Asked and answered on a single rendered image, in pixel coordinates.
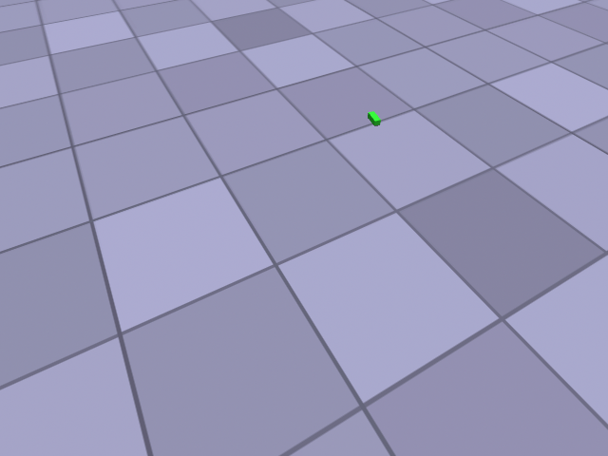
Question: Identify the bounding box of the small box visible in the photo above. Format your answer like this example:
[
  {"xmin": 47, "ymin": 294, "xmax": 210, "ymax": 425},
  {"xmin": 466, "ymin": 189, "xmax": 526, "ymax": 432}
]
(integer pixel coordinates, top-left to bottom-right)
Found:
[{"xmin": 368, "ymin": 111, "xmax": 381, "ymax": 125}]

